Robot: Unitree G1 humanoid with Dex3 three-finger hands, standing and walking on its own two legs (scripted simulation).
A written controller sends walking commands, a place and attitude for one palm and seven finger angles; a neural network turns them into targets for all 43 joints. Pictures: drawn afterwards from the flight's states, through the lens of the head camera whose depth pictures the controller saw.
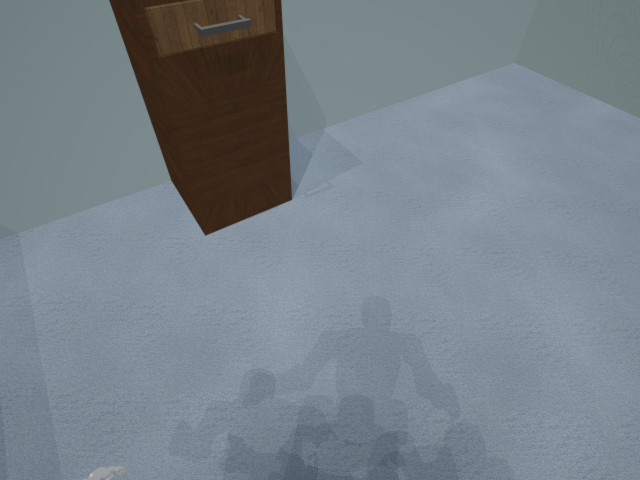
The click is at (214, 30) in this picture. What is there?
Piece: drawer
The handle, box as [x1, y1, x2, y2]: [194, 15, 251, 36]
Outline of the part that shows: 250,19 238,15 238,20 201,27 196,23 194,24 194,26 200,32 200,34 204,36 251,26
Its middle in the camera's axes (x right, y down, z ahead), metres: -0.29 -0.63 +1.15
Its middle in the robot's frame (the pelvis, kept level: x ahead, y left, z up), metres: +1.28 +0.36 +0.06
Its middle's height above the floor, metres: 0.83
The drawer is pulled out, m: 0.00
